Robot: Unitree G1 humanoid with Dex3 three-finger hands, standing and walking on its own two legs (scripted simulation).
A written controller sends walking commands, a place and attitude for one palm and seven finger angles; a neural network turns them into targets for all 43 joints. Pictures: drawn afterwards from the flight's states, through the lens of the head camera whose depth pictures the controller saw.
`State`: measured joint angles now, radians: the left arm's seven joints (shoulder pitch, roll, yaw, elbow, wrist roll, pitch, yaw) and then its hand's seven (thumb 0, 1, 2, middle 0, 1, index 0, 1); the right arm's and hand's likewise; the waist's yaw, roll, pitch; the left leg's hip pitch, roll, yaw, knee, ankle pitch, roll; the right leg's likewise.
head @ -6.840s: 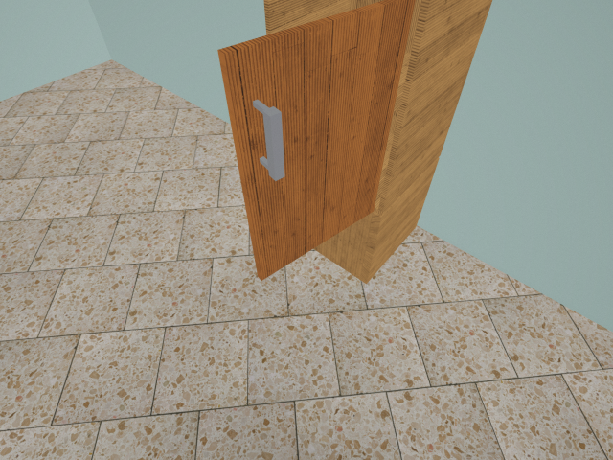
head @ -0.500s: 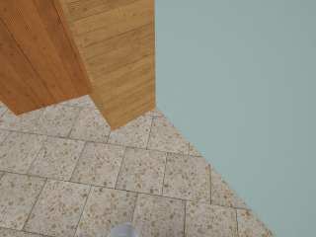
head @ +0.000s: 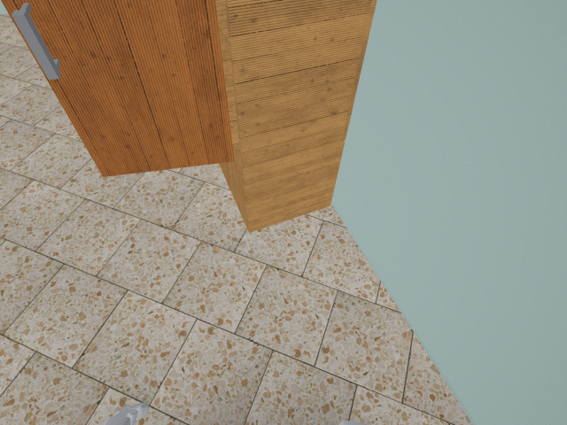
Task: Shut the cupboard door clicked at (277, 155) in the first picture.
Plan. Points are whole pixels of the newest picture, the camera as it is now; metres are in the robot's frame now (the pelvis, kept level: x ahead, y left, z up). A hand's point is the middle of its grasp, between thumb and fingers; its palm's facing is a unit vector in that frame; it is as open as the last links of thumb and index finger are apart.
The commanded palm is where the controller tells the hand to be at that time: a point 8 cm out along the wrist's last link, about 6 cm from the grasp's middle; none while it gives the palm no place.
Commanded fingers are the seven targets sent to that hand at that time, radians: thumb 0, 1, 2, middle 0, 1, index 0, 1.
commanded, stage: turn to face it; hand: left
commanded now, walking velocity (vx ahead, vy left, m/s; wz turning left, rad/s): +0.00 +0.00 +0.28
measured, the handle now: (40, 42) +0.80 +0.55 +0.09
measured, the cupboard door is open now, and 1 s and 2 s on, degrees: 78 78 78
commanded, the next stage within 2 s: take the last steps up to it in 0.16 s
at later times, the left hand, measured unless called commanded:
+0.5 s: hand out of the picture -0.05 +0.19 -0.18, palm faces +0.28 -0.94 -0.20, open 7.3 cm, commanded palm none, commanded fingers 0.00 0.90 0.90 -0.20 -0.30 -0.20 -0.30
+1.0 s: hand (151, 379) +0.20 +0.23 -0.17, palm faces +0.19 -0.96 -0.19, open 7.4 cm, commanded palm none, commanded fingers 0.00 0.90 0.90 -0.20 -0.30 -0.20 -0.30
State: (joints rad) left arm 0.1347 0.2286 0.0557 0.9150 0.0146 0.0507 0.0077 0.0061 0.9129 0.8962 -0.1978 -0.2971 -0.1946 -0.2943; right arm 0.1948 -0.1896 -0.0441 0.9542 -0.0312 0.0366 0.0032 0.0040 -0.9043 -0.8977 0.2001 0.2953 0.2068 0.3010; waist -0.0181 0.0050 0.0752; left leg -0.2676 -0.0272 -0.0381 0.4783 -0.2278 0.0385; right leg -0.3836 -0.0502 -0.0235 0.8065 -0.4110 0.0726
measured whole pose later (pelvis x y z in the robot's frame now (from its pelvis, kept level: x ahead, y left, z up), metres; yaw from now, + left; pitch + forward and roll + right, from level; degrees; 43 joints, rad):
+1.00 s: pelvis +0.13 +0.04 -0.02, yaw +13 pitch +0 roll +2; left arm 0.11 0.14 0.04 0.98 0.03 -0.02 -0.03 0.01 0.91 0.90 -0.20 -0.30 -0.20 -0.29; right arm 0.48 -0.12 -0.01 1.17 -0.03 -0.04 -0.01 0.00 -0.91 -0.90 0.20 0.29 0.20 0.30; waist -0.04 0.01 0.07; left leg 0.04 -0.05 0.09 0.42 -0.44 0.04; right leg -0.40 -0.05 -0.11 0.62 -0.23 -0.04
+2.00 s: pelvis +0.41 +0.17 -0.01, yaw +14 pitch +0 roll +0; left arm 0.13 0.18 0.03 1.02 0.02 0.01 0.03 0.01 0.92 0.90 -0.20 -0.30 -0.20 -0.29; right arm 0.25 -0.16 -0.03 1.10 0.00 0.04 -0.03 0.00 -0.92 -0.90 0.20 0.29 0.20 0.30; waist -0.03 0.01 0.07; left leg -0.24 0.03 0.10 0.64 -0.43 -0.02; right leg -0.31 -0.03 -0.10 0.59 -0.28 -0.03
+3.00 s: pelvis +0.35 +0.14 +0.00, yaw +13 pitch -1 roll +1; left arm 0.31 0.14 -0.02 1.10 0.01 -0.01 0.02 0.01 0.91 0.90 -0.20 -0.30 -0.20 -0.29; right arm 0.36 -0.15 0.01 1.13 -0.01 -0.01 -0.01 0.01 -0.91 -0.90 0.19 0.29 0.20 0.30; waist -0.01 0.00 0.04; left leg -0.23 0.05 0.10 0.45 -0.20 -0.02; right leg -0.20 -0.01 -0.01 0.49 -0.28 -0.01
